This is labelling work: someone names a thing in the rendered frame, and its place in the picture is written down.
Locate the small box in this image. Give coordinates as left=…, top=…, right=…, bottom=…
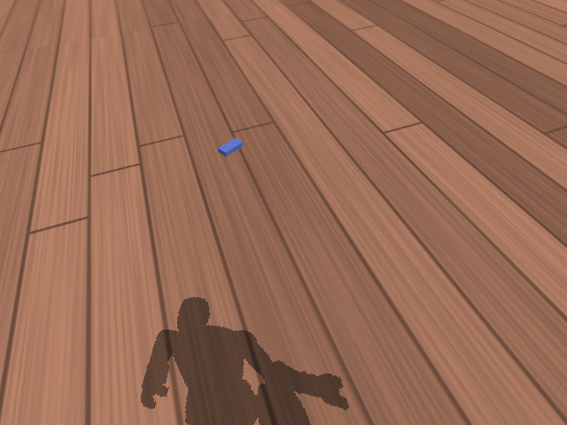
left=218, top=138, right=244, bottom=157

